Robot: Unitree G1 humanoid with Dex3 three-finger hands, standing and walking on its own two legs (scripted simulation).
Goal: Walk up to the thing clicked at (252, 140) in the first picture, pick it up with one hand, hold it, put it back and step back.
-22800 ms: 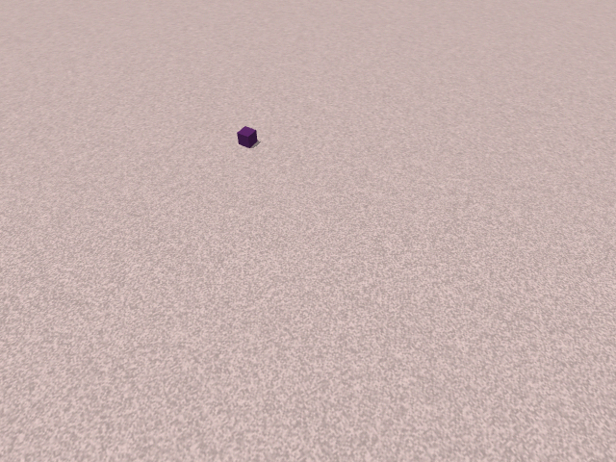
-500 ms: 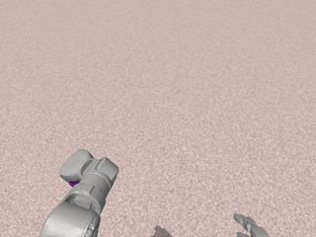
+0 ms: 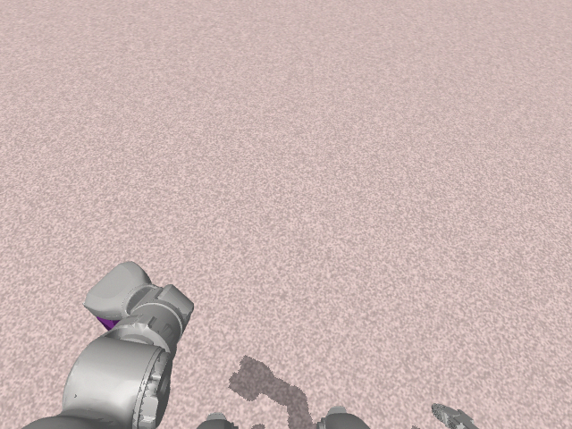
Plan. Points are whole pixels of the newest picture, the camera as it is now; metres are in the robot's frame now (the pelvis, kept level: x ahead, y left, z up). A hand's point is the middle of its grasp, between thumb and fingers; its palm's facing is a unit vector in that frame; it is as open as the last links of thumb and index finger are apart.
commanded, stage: crouch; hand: left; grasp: from above
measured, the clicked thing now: (138, 319) +0.32 +0.24 -0.14
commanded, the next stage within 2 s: lower in 1.52 s
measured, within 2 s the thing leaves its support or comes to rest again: neither
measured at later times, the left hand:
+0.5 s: hand (176, 320) +0.38 +0.24 -0.35, palm faces -0.15 -0.39 -0.91, open 10.1 cm
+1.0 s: hand (186, 328) +0.40 +0.24 -0.48, palm faces -0.21 -0.38 -0.90, open 10.1 cm
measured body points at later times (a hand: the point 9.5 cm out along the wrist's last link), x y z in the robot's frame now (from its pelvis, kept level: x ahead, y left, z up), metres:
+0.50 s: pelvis -0.06 +0.01 -0.22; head +0.14 +0.02 +0.18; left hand +0.39 +0.25 -0.30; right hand -0.03 -0.25 -0.36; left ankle +0.01 +0.14 -0.68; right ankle +0.02 -0.12 -0.68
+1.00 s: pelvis -0.07 +0.01 -0.34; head +0.16 +0.01 +0.05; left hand +0.41 +0.25 -0.42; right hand -0.07 -0.27 -0.46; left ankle +0.01 +0.14 -0.68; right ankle +0.02 -0.12 -0.68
